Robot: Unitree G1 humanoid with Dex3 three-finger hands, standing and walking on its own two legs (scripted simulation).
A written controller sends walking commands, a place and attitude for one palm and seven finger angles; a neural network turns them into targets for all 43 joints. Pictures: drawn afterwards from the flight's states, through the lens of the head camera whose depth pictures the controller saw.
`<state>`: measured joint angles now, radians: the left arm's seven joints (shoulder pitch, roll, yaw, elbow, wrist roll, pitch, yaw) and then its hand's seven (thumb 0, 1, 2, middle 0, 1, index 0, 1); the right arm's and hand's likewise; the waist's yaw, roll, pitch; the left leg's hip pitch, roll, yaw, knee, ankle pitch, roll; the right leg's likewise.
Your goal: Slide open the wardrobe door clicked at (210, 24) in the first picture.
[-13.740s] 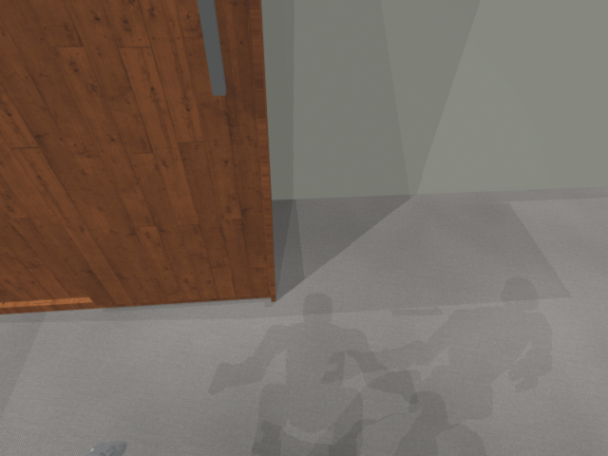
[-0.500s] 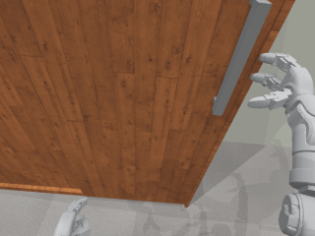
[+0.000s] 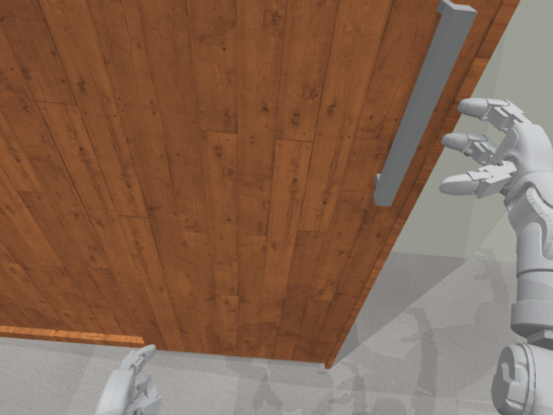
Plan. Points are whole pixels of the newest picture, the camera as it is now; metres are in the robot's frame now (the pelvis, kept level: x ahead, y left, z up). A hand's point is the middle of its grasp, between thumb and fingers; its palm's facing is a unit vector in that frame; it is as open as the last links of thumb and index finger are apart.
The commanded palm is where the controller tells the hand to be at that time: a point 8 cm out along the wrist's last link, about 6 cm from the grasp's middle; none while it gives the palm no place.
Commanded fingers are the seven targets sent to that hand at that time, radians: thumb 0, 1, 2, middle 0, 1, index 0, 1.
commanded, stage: move the hooked fingers beside the handle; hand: right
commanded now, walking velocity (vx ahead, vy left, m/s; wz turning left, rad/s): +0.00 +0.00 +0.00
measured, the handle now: (409, 117) +0.46 -0.14 +0.25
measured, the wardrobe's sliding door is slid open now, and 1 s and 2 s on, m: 0.00 0.00 0.00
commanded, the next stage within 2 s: feel for the door with the fingertips in 0.18 s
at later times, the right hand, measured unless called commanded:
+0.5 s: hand (462, 157) +0.39 -0.20 +0.24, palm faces +0.01 +1.00 -0.02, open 14.0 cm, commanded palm +0.36 -0.24 +0.24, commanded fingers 0.00 0.50 -0.30 0.30 1.20 0.30 1.20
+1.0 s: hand (445, 147) +0.40 -0.17 +0.25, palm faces +0.04 +1.00 -0.03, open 14.0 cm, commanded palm +0.37 -0.22 +0.24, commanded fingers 0.00 0.50 -0.30 0.30 1.20 0.30 1.20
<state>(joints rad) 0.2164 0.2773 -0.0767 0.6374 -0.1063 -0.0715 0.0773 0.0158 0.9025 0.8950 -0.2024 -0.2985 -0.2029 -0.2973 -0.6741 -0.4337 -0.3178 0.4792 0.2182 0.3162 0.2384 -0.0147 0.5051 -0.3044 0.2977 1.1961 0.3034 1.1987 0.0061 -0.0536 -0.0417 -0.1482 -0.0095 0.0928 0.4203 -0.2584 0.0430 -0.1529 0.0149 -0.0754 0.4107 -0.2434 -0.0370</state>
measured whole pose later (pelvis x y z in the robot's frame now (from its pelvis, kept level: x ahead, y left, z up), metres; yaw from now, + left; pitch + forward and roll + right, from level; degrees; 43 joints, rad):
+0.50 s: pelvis +0.00 -0.01 +0.00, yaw +0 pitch -2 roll +0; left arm 0.21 0.27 -0.08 0.64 -0.10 -0.06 0.08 0.02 0.90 0.90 -0.20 -0.30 -0.20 -0.30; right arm -0.65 -0.38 -0.28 0.40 0.23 0.34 0.21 -0.01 0.51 -0.30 0.30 1.20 0.30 1.20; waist 0.00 -0.05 -0.04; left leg -0.14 0.00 0.10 0.42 -0.25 0.04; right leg -0.15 0.02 -0.07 0.42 -0.24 -0.04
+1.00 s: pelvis -0.01 +0.00 +0.00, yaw +0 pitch -2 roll +0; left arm 0.21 0.26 -0.08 0.65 -0.09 -0.04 0.08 0.02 0.90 0.89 -0.20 -0.30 -0.20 -0.30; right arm -0.71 -0.34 -0.24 0.42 0.19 0.36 0.12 -0.02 0.51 -0.30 0.30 1.20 0.30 1.20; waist 0.00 -0.05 -0.03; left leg -0.12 -0.01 0.09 0.40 -0.24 0.04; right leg -0.13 0.02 -0.07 0.39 -0.23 -0.04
